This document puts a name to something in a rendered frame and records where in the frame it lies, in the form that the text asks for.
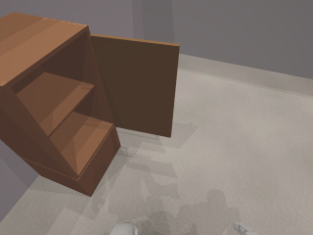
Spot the robot right hand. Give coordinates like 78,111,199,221
233,221,257,235

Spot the cupboard door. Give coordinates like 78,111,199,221
89,33,180,138

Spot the left robot thigh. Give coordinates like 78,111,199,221
110,222,138,235

